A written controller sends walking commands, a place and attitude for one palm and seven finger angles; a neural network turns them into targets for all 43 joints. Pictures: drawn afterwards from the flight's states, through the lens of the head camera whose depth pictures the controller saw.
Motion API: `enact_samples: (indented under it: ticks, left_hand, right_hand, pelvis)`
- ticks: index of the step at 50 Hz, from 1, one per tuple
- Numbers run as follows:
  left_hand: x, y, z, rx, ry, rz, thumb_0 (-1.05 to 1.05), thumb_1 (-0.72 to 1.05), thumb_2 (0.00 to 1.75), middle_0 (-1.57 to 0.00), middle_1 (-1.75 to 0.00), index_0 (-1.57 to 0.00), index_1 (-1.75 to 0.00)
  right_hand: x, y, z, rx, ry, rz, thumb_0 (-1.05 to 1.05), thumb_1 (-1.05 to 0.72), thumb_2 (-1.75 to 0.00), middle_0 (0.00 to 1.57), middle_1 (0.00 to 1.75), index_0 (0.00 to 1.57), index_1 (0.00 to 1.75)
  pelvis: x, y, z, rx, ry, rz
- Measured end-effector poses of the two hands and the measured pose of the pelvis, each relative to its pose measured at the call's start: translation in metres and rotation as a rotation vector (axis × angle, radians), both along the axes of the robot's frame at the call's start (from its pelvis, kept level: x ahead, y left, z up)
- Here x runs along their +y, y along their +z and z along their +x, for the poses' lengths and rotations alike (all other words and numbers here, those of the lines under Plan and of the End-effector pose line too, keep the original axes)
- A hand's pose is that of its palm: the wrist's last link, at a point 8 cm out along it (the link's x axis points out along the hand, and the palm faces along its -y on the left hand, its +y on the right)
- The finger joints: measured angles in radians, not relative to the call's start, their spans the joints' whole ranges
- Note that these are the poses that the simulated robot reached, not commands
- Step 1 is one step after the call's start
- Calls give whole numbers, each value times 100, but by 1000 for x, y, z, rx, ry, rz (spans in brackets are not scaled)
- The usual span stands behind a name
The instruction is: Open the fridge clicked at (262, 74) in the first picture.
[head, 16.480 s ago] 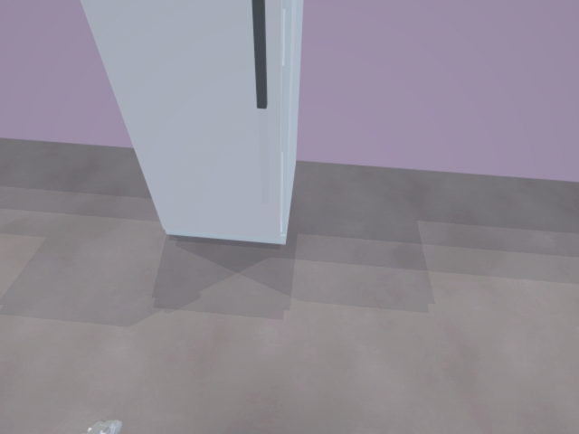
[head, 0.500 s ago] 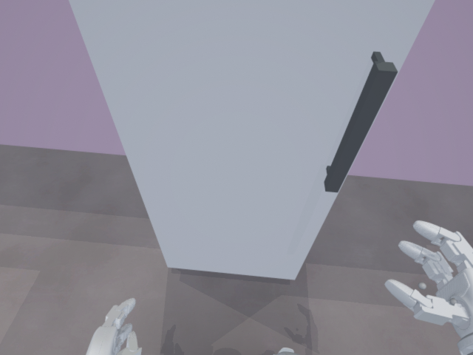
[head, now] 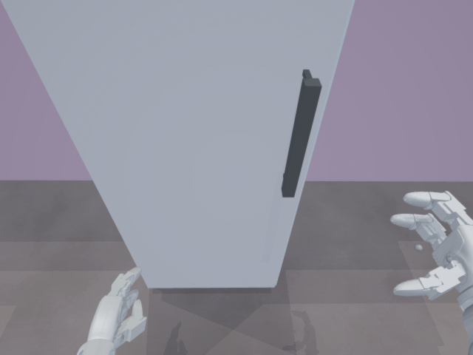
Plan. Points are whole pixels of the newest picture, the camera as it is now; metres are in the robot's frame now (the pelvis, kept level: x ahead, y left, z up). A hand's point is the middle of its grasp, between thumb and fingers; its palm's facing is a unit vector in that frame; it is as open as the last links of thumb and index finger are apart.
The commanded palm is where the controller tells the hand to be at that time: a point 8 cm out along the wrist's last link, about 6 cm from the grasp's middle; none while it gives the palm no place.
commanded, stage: raise the hand to about handle height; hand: right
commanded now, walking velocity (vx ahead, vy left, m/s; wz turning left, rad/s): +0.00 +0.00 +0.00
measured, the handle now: (296, 140) +0.49 -0.11 +0.12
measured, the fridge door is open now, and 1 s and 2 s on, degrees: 0 0 0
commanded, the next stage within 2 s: move the hooked fingers beside the handle in 0.76 s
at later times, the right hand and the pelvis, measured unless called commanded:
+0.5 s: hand (429, 238) +0.25 -0.25 +0.14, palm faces +0.01 +1.00 -0.06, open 14.0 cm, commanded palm +0.22 -0.30 +0.15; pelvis -0.02 +0.01 +0.01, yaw +0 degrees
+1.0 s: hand (404, 219) +0.28 -0.23 +0.14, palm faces +0.03 +1.00 -0.04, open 14.0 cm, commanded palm +0.25 -0.28 +0.15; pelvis +0.00 +0.03 +0.01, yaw +1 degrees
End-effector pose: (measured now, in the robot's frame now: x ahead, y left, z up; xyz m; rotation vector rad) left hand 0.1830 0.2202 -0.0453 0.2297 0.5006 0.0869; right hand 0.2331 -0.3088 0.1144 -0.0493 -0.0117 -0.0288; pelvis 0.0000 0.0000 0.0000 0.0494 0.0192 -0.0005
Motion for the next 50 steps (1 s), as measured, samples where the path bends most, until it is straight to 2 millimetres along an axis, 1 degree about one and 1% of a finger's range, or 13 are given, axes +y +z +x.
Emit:
enact_samples:
  ticks: [3, 5, 7, 11, 14, 17, 20, 25, 30, 36, 41, 50]
  left_hand:
    - [-6, 0, -3, 7, -13, -5, 1, 90, 90, -20, -30, -20, -30]
    - [-8, 0, -8, 17, -19, -4, 1, 90, 90, -21, -30, -20, -30]
    - [-9, 0, -14, 29, -22, -1, 1, 90, 90, -21, -30, -20, -30]
    - [-4, -2, -27, 58, -16, 6, 1, 90, 90, -21, -30, -20, -30]
    - [3, -5, -36, 75, 0, 8, 1, 90, 90, -21, -30, -20, -30]
    - [11, -7, -44, 83, 18, 8, 1, 90, 90, -21, -30, -20, -30]
    - [20, -7, -50, 82, 34, 8, 1, 90, 90, -21, -30, -20, -30]
    - [31, -6, -55, 76, 47, 17, 1, 90, 90, -20, -30, -20, -30]
    - [38, -5, -53, 66, 49, 20, 1, 90, 90, -20, -30, -20, -30]
    - [43, -6, -45, 54, 50, 9, 1, 90, 90, -20, -30, -20, -30]
    - [47, -7, -36, 49, 53, 3, 1, 90, 90, -20, -30, -20, -30]
    - [52, -7, -23, 57, 62, 6, 1, 90, 90, -20, -30, -20, -30]
  right_hand:
    - [-2, 1, -1, 38, 7, -3, -1, 46, -31, 30, 117, 30, 117]
    - [-5, 7, -3, 23, 0, -10, -1, 48, -31, 30, 118, 30, 118]
    - [-8, 17, -4, -17, -12, -18, -1, 49, -31, 30, 119, 30, 119]
    - [-18, 38, -4, -79, -35, -27, -1, 50, -30, 30, 119, 31, 119]
    - [-23, 44, -1, -60, -35, -25, -1, 50, -30, 30, 120, 31, 120]
    - [-21, 43, 1, -15, -16, -23, -1, 50, -30, 30, 120, 30, 120]
    - [-14, 36, 1, 23, 9, -16, -1, 50, -30, 30, 120, 30, 120]
    - [1, 31, -2, 7, 14, -12, -1, 50, -30, 30, 120, 30, 120]
    - [4, 35, -3, -32, -22, -16, -1, 50, -30, 30, 120, 31, 120]
    - [10, 35, 2, -4, -18, -18, -1, 50, -30, 30, 120, 31, 120]
    - [17, 31, 9, 5, 4, -4, -1, 50, -30, 30, 120, 31, 120]
    - [22, 30, 27, -9, 1, 8, -1, 50, -30, 30, 120, 31, 120]
  pelvis:
    - [-1, 3, -5, -15, -2, -1]
    - [0, 4, -7, -25, -3, -2]
    - [1, 6, -9, -35, -4, -3]
    - [4, 9, -13, -53, -9, -4]
    - [5, 10, -16, -60, -12, -5]
    - [7, 11, -19, -62, -10, -8]
    - [9, 11, -20, -62, -4, -9]
    - [14, 11, -21, -69, 3, -12]
    - [21, 12, -19, -75, 5, -14]
    - [28, 12, -15, -69, 5, -15]
    - [31, 11, -9, -58, 11, -16]
    - [33, 11, 4, -41, 17, -24]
